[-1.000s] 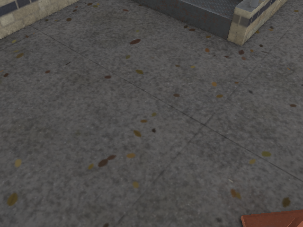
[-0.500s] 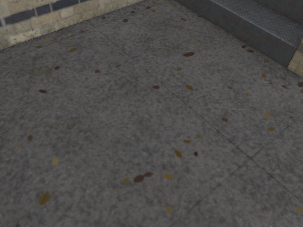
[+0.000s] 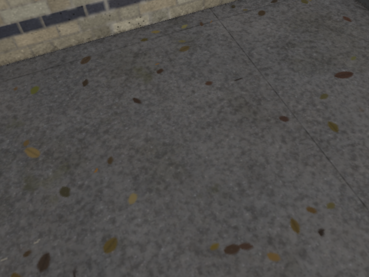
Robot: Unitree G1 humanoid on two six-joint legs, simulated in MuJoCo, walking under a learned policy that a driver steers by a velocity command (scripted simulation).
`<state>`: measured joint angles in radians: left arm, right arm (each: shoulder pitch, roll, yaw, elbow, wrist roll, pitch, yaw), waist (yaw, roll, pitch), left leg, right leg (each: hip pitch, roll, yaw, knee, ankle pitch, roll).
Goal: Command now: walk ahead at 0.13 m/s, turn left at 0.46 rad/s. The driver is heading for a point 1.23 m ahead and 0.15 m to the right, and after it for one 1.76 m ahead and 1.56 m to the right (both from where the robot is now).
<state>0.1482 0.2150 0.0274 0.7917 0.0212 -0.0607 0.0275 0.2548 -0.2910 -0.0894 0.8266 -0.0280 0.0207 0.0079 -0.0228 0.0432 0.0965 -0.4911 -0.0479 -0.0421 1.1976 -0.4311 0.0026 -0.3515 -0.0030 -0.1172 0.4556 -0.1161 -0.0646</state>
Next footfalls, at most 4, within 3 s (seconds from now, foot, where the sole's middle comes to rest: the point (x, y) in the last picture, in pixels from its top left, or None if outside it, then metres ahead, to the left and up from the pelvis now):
0.24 left None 0.08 0.11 -0.77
0.70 right None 0.40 -0.08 -0.77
1.26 left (169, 202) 0.71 0.11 -0.77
1.82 right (207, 140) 0.99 -0.06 -0.77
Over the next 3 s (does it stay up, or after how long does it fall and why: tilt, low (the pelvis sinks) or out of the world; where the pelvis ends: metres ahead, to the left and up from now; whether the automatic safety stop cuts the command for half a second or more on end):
stays up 1.40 -0.25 0.00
